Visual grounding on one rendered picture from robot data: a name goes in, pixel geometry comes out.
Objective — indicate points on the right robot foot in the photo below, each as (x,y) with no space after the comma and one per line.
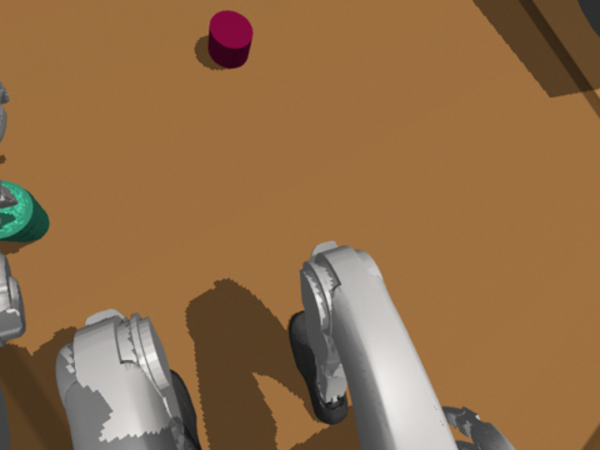
(329,413)

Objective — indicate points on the left robot arm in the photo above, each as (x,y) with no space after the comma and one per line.
(12,325)

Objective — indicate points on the left robot hand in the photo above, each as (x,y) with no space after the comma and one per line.
(7,199)

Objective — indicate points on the left robot foot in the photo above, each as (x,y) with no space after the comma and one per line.
(187,411)

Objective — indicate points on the right robot hand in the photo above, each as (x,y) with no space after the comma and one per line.
(485,436)

